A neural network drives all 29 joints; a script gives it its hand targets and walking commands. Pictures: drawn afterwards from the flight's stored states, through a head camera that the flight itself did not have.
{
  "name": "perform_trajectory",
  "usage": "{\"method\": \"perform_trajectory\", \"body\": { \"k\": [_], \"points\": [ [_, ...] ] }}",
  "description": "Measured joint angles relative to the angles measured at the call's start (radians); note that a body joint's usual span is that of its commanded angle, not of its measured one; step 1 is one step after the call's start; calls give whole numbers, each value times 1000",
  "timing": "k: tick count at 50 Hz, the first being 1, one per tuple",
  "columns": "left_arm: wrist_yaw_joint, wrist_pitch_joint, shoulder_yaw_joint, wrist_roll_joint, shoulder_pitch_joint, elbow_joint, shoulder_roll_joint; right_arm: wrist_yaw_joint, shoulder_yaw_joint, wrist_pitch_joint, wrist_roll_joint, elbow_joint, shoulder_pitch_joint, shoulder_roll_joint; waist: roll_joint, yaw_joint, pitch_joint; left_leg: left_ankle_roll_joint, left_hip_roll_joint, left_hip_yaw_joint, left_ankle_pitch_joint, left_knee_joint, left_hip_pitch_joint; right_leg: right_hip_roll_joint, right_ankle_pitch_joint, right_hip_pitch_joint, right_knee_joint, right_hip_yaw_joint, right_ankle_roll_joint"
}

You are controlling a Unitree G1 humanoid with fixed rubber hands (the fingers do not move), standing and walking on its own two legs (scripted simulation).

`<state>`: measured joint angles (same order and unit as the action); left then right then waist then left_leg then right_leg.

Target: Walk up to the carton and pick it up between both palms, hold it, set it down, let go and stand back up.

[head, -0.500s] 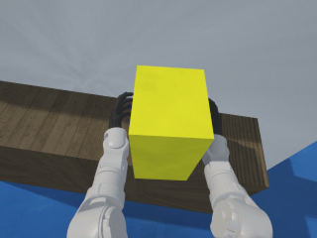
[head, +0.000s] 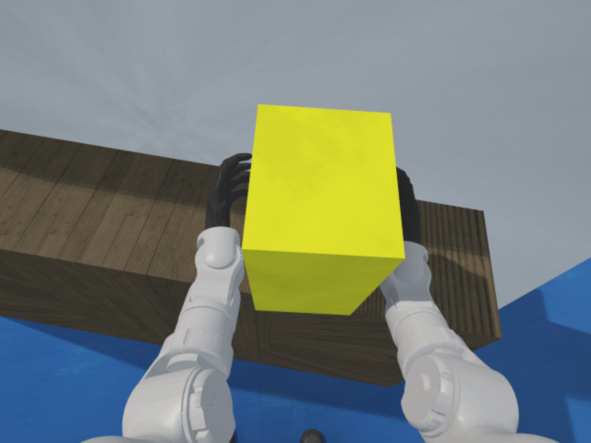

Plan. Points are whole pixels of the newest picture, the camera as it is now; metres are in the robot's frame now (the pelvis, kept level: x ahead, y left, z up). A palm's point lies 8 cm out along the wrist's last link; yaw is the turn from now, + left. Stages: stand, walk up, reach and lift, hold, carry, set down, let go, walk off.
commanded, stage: reach and lift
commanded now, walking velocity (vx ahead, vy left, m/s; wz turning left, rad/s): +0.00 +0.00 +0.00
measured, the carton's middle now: (311, 227) +0.39 +0.00 +0.01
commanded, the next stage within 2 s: none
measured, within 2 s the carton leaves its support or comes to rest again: neither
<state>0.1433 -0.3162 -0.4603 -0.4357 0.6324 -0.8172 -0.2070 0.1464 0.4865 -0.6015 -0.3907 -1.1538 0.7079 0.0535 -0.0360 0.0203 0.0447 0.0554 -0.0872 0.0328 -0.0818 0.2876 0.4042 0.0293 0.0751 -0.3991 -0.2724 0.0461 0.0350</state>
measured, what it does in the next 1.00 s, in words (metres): stands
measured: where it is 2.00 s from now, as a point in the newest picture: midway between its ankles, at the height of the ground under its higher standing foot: outside the picture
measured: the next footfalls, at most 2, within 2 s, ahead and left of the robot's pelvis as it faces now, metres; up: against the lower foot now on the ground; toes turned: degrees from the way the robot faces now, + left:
none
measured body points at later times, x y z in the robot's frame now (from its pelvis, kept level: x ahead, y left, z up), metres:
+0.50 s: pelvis +0.01 +0.01 +0.00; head +0.07 +0.03 +0.44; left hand +0.41 +0.14 +0.05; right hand +0.41 -0.12 +0.04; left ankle +0.02 +0.16 -0.75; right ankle +0.02 -0.10 -0.75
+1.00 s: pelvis +0.01 +0.02 +0.00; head +0.00 +0.07 +0.45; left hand +0.40 +0.17 +0.16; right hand +0.40 -0.09 +0.15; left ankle +0.02 +0.16 -0.75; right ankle +0.02 -0.10 -0.75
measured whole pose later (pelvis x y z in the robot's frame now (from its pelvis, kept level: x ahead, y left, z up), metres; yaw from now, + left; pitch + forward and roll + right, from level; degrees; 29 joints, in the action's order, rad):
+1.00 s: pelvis +0.01 +0.02 +0.00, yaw +3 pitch -4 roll -1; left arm 0.08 0.49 -0.22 -0.33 0.63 -0.28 -0.11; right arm 0.24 0.03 0.11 0.16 -0.64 0.63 0.02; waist -0.10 -0.08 -0.04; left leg 0.03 -0.05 -0.02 -0.17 0.37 0.11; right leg 0.00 0.14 -0.04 -0.26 0.09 0.00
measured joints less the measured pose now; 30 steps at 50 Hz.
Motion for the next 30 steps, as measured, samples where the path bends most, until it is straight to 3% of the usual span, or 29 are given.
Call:
{"method": "perform_trajectory", "body": {
  "k": [14,23,30],
  "points": [
    [14,27,50,54,28,-32,29,9,-46,37,53,-8,11,-17,-16,-1,42,-1,0,5,3,13,59,-3,-4,-60,-13,2,0],
    [21,58,121,123,-7,1,53,38,-191,85,165,40,-29,-27,0,-5,58,-4,1,-1,-23,42,58,-4,6,-41,-9,7,-7],
    [20,151,192,183,-47,91,77,59,-321,178,279,135,-72,-33,18,-23,63,-10,9,-21,-43,62,24,-10,17,15,1,23,-15]
  ]
}}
